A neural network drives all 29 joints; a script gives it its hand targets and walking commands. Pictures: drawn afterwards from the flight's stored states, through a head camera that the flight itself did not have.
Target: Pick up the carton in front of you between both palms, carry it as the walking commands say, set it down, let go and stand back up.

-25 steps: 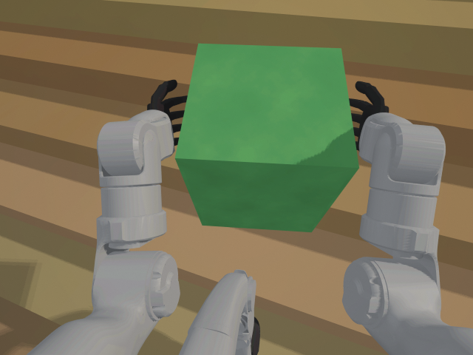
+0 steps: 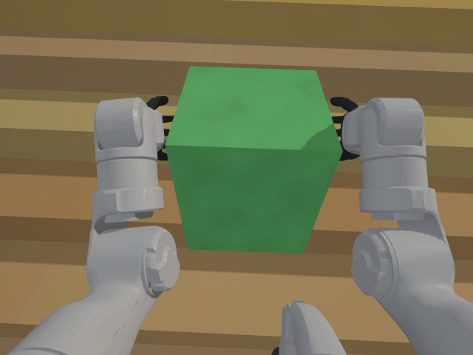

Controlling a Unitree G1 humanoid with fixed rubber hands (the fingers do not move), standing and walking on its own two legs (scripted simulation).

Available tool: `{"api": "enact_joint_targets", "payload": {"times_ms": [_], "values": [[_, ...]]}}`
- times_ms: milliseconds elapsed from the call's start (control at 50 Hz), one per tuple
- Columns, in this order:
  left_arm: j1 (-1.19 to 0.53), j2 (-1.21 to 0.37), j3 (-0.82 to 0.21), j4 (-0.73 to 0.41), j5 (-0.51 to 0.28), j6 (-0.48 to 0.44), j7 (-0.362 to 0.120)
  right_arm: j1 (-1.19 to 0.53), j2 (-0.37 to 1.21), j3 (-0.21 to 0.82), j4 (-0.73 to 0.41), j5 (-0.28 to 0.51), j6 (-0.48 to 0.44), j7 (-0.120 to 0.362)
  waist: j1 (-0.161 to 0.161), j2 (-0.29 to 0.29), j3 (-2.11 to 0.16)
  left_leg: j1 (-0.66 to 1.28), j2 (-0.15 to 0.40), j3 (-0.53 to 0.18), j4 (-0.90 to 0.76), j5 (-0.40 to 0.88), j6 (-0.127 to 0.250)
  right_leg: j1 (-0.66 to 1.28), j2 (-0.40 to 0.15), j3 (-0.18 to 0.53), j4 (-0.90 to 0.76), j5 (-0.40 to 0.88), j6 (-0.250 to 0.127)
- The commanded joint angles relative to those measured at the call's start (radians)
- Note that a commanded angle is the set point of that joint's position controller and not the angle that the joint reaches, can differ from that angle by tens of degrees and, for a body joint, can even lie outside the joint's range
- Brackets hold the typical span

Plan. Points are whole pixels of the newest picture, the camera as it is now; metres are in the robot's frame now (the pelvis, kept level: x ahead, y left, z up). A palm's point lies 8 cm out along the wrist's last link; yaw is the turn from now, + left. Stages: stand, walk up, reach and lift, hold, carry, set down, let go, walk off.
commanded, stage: carry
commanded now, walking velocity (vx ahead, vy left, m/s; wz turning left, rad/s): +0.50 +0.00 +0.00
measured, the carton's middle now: (248, 164) +0.40 -0.01 +0.14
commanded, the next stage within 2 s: none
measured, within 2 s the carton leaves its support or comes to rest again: neither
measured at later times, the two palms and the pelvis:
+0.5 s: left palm out of the picture +0.63 +0.15 +0.35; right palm out of the picture +0.65 -0.15 +0.33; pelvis +0.26 -0.01 +0.15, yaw +2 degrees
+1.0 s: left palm out of the picture +0.92 +0.13 +0.50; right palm out of the picture +0.90 -0.17 +0.52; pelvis +0.54 -0.02 +0.30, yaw +0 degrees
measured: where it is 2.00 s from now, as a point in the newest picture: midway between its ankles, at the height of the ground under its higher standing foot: (239, 64)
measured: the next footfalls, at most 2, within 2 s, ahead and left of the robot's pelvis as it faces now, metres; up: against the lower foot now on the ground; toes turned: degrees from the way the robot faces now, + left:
left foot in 0.54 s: +0.50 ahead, +0.12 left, +0.31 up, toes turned +9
right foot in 1.04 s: +0.75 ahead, -0.16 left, +0.46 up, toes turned -7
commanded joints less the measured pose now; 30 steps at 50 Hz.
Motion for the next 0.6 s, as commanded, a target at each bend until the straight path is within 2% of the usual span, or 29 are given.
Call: {"api": "enact_joint_targets", "payload": {"times_ms": [0, 20, 40, 60, 80, 100, 120, 140, 180, 200, 220, 240, 260, 280, 300, 320, 340, 360, 380, 400, 420, 440, 460, 480, 500, 520, 540, 560, 580], "values": [[-0.638, -1.128, -0.459, 0.054, -0.441, -0.011, -0.153, -0.698, 1.089, 0.322, -0.075, 0.378, 0.01, 0.293, 0.242, 0.301, -0.492, -0.033, 0.035, 0.103, 0.465, 1.472, 0.105, 0.752, 0.19, -0.12, -0.448, 0.146, -0.014], [-0.62, -1.171, -0.489, 0.029, -0.476, -0.02, -0.163, -0.669, 1.083, 0.326, -0.094, 0.344, 0.008, 0.276, 0.272, 0.191, -0.555, -0.138, 0.004, 0.013, 0.769, 1.23, 0.046, 0.915, 0.123, 0.15, -0.643, 0.157, -0.044], [-0.68, -1.191, -0.523, -0.029, -0.528, -0.05, -0.18, -0.599, 1.074, 0.293, -0.095, 0.288, -0.004, 0.268, 0.221, -0.25, -0.582, -0.582, -0.215, -0.03, 1.23, 0.137, -0.063, 1.144, -0.195, 0.849, -0.941, 0.636, -0.191], [-0.714, -1.26, -0.554, -0.071, -0.576, -0.065, -0.196, -0.589, 1.038, 0.291, -0.089, 0.245, -0.014, 0.256, 0.17, -0.229, -0.673, -0.598, -0.238, -0.255, 1.604, 0.015, -0.023, 1.178, -0.243, 0.936, -0.939, 0.774, -0.253], [-0.789, -1.289, -0.589, -0.167, -0.619, -0.087, -0.211, -0.582, 1.04, 0.305, -0.116, 0.23, -0.023, 0.25, 0.173, -0.119, -0.635, -0.675, -0.22, -0.285, 1.693, 0.032, 0.01, 1.154, -0.194, 0.828, -0.848, 0.636, -0.239], [-0.865, -1.307, -0.626, -0.264, -0.653, -0.104, -0.22, -0.602, 1.054, 0.323, -0.169, 0.237, -0.03, 0.245, 0.148, -0.064, -0.548, -0.748, -0.182, -0.248, 1.675, 0.026, 0.041, 1.107, -0.168, 0.742, -0.844, 0.481, -0.176], [-0.913, -1.344, -0.662, -0.328, -0.685, -0.116, -0.227, -0.628, 1.045, 0.34, -0.215, 0.241, -0.037, 0.239, 0.133, -0.059, -0.467, -0.83, -0.15, -0.24, 1.64, 0.03, 0.066, 1.072, -0.162, 0.672, -0.847, 0.289, -0.121], [-0.923, -1.362, -0.681, -0.365, -0.703, -0.122, -0.23, -0.644, 1.046, 0.362, -0.255, 0.247, -0.041, 0.23, 0.135, -0.05, -0.428, -0.851, -0.132, -0.23, 1.608, 0.031, 0.08, 1.05, -0.155, 0.608, -0.859, 0.152, -0.089], [-0.863, -1.345, -0.7, -0.389, -0.71, -0.128, -0.23, -0.591, 1.048, 0.402, -0.291, 0.251, -0.048, 0.215, 0.141, -0.041, -0.43, -0.901, -0.115, -0.191, 1.524, 0.01, 0.091, 1.131, -0.163, 0.527, -0.902, 0.154, -0.073], [-0.816, -1.331, -0.698, -0.384, -0.697, -0.127, -0.227, -0.562, 1.048, 0.425, -0.303, 0.253, -0.049, 0.211, 0.151, -0.037, -0.427, -0.959, -0.106, -0.176, 1.507, -0.007, 0.091, 1.193, -0.177, 0.51, -0.918, 0.209, -0.079], [-0.771, -1.315, -0.693, -0.381, -0.683, -0.125, -0.223, -0.538, 1.049, 0.447, -0.311, 0.255, -0.048, 0.21, 0.149, -0.005, -0.438, -0.966, -0.091, -0.148, 1.43, -0.056, 0.086, 1.213, -0.196, 0.486, -0.931, 0.303, -0.106], [-0.736, -1.298, -0.694, -0.372, -0.665, -0.12, -0.221, -0.513, 1.048, 0.467, -0.31, 0.255, -0.048, 0.209, 0.145, -0.002, -0.424, -1.002, -0.076, -0.133, 1.36, -0.078, 0.079, 1.243, -0.203, 0.446, -0.934, 0.34, -0.105], [-0.699, -1.279, -0.691, -0.367, -0.643, -0.113, -0.22, -0.502, 1.04, 0.49, -0.317, 0.264, -0.046, 0.209, 0.164, -0.027, -0.438, -1.015, -0.083, -0.071, 1.379, -0.072, 0.087, 1.255, -0.204, 0.394, -0.938, 0.437, -0.121], [-0.668, -1.249, -0.686, -0.364, -0.621, -0.106, -0.22, -0.507, 1.049, 0.511, -0.32, 0.273, -0.043, 0.21, 0.181, -0.08, -0.423, -1.112, -0.082, -0.051, 1.497, -0.101, 0.095, 1.305, -0.229, 0.408, -0.966, 0.499, -0.149], [-0.639, -1.219, -0.681, -0.354, -0.602, -0.097, -0.218, -0.519, 1.052, 0.537, -0.329, 0.289, -0.039, 0.209, 0.208, -0.131, -0.422, -1.28, -0.075, -0.052, 1.72, -0.187, 0.105, 1.403, -0.266, 0.456, -0.984, 0.483, -0.183], [-0.613, -1.182, -0.676, -0.34, -0.583, -0.087, -0.216, -0.533, 1.053, 0.551, -0.327, 0.3, -0.032, 0.208, 0.224, -0.131, -0.391, -1.455, -0.058, -0.094, 1.857, -0.29, 0.115, 1.487, -0.294, 0.482, -0.995, 0.43, -0.188], [-0.594, -1.153, -0.67, -0.324, -0.567, -0.079, -0.215, -0.536, 1.04, 0.564, -0.323, 0.307, -0.024, 0.206, 0.229, -0.097, -0.36, -1.578, -0.042, -0.113, 1.943, -0.36, 0.117, 1.539, -0.309, 0.489, -1.011, 0.369, -0.181], [-0.588, -1.126, -0.666, -0.312, -0.556, -0.073, -0.217, -0.54, 1.028, 0.577, -0.323, 0.313, -0.019, 0.204, 0.223, -0.058, -0.304, -1.657, -0.028, -0.111, 1.96, -0.392, 0.113, 1.542, -0.305, 0.466, -1.038, 0.302, -0.155], [-0.593, -1.106, -0.665, -0.318, -0.558, -0.065, -0.219, -0.561, 1.011, 0.573, -0.325, 0.319, -0.014, 0.201, 0.185, -0.019, -0.249, -1.605, -0.009, -0.074, 1.817, -0.367, 0.107, 1.435, -0.239, 0.38, -1.071, 0.214, -0.102], [-0.601, -1.085, -0.652, -0.311, -0.552, -0.057, -0.221, -0.563, 1.0, 0.577, -0.318, 0.325, -0.007, 0.198, 0.161, -0.032, -0.187, -1.521, 0.006, -0.02, 1.696, -0.312, 0.092, 1.309, -0.204, 0.317, -1.135, 0.141, -0.073], [-0.595, -1.066, -0.64, -0.306, -0.554, -0.05, -0.223, -0.575, 1.001, 0.592, -0.311, 0.337, -0.003, 0.194, 0.153, -0.057, -0.148, -1.359, -0.002, 0.069, 1.547, -0.271, 0.076, 1.141, -0.146, 0.228, -1.214, 0.18, -0.08], [-0.594, -1.048, -0.623, -0.285, -0.547, -0.042, -0.223, -0.589, 1.01, 0.595, -0.298, 0.351, 0.004, 0.191, 0.117, -0.132, -0.133, -1.134, 0.012, 0.067, 1.342, -0.238, 0.074, 0.989, -0.116, 0.165, -1.318, 0.304, -0.082], [-0.597, -1.038, -0.606, -0.27, -0.533, -0.032, -0.222, -0.594, 1.019, 0.597, -0.276, 0.361, 0.009, 0.189, 0.092, -0.204, -0.174, -0.849, -0.026, 0.136, 1.163, -0.179, 0.091, 0.855, -0.062, -0.011, -1.331, 0.592, -0.066], [-0.577, -1.026, -0.582, -0.239, -0.521, -0.022, -0.223, -0.6, 1.033, 0.59, -0.266, 0.375, 0.012, 0.188, 0.057, -0.256, -0.255, -0.622, -0.099, 0.199, 1.065, -0.031, 0.115, 0.829, -0.054, -0.066, -1.25, 1.148, -0.068], [-0.564, -1.013, -0.559, -0.222, -0.505, -0.018, -0.222, -0.604, 1.067, 0.598, -0.258, 0.4, 0.013, 0.19, 0.014, -0.325, -0.355, -0.511, -0.157, 0.225, 1.016, 0.006, 0.136, 0.912, -0.076, -0.075, -1.113, 1.582, -0.062], [-0.56, -1.009, -0.547, -0.208, -0.486, -0.016, -0.221, -0.608, 1.092, 0.603, -0.251, 0.424, 0.011, 0.195, -0.058, -0.371, -0.448, -0.39, -0.205, 0.24, 0.929, 0.003, 0.139, 0.99, -0.105, -0.088, -0.915, 1.826, -0.036], [-0.56, -1.012, -0.527, -0.193, -0.464, -0.019, -0.221, -0.652, 1.127, 0.606, -0.271, 0.448, 0.003, 0.204, -0.131, -0.309, -0.522, -0.236, -0.247, 0.238, 0.656, 0.09, 0.112, 1.05, -0.068, -0.1, -0.637, 1.832, 0.006], [-0.564, -1.027, -0.509, -0.189, -0.438, -0.026, -0.216, -0.684, 1.162, 0.623, -0.289, 0.471, -0.009, 0.215, -0.138, -0.15, -0.641, 0.063, -0.185, 0.036, 0.438, 0.257, 0.151, 0.917, 0.005, 0.001, -0.305, 1.49, 0.074], [-0.509, -1.04, -0.5, -0.164, -0.417, -0.037, -0.214, -0.665, 1.205, 0.623, -0.282, 0.518, -0.023, 0.231, -0.064, 0.134, -0.634, 0.252, 0.134, -0.543, 0.267, 0.627, 0.312, 0.499, 0.157, 0.075, 0.153, 0.294, 0.137]]}}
